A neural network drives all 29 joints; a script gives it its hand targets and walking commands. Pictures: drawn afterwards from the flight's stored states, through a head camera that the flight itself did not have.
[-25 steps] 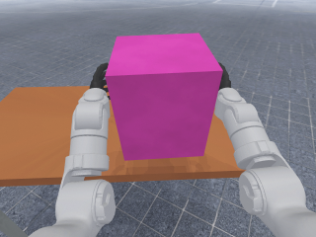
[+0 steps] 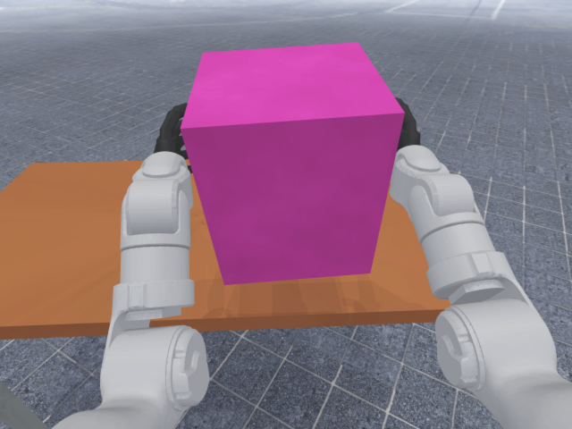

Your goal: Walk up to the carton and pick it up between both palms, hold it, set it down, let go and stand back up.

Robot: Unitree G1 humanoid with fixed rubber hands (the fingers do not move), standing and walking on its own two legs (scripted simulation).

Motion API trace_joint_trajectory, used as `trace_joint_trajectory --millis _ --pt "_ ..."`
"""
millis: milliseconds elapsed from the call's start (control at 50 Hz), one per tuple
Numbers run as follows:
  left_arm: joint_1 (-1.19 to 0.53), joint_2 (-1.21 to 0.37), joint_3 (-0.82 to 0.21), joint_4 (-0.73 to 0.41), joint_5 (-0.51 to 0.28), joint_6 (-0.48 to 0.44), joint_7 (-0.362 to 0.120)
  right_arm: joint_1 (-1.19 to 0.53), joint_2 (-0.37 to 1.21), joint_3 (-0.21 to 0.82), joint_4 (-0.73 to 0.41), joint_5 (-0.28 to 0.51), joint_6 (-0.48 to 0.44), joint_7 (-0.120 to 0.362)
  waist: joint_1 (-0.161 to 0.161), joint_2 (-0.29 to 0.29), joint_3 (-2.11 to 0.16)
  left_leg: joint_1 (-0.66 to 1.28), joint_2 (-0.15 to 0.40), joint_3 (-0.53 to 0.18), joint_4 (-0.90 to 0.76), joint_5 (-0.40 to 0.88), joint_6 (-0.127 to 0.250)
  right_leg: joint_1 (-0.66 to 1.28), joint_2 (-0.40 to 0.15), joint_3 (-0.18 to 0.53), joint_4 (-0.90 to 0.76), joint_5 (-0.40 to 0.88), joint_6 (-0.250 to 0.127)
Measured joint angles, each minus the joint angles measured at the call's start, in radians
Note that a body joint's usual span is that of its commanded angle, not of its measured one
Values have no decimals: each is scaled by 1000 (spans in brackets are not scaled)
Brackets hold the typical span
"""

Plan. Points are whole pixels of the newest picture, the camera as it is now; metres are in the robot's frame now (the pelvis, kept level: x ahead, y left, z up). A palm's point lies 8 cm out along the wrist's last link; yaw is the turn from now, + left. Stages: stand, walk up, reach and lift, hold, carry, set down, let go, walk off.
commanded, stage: hold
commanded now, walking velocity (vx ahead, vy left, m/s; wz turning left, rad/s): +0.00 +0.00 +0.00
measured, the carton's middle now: (289, 166) +0.40 -0.01 +0.23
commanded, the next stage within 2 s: none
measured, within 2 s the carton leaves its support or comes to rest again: neither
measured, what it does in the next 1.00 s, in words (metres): stands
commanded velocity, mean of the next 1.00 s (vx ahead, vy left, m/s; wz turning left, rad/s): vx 0.00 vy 0.00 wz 0.00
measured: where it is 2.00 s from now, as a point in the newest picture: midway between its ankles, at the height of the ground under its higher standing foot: outside the picture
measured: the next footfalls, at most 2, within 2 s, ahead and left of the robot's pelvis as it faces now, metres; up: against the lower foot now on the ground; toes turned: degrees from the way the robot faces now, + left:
none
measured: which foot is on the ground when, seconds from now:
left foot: down 0.00-1.00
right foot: down 0.00-1.00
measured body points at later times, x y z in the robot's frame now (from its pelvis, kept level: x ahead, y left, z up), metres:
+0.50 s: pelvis +0.00 +0.00 +0.00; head -0.07 +0.01 +0.44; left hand +0.39 +0.14 +0.26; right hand +0.39 -0.16 +0.25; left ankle +0.02 +0.12 -0.75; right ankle +0.05 -0.13 -0.75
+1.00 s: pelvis +0.00 +0.00 +0.00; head -0.07 +0.01 +0.44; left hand +0.39 +0.14 +0.26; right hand +0.39 -0.16 +0.26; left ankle +0.02 +0.12 -0.75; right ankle +0.05 -0.13 -0.75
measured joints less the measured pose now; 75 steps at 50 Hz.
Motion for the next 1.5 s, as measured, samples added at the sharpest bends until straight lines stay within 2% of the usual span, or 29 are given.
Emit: trace_joint_trajectory --millis 120,320,1500 --pt "0 0 10 17 0 15 -11 -3 0 0 0 0 37 -5 0 0 -2 3 0 0 0 1 0 1 0 0 3 0 0" --pt "-4 0 12 22 0 15 -11 -3 0 0 0 0 40 -7 0 14 -2 3 0 0 0 2 0 0 0 0 6 0 0" --pt "-16 0 28 42 0 13 -17 -9 0 4 -2 0 58 -18 0 14 -8 3 0 0 0 1 0 0 0 0 8 -4 0"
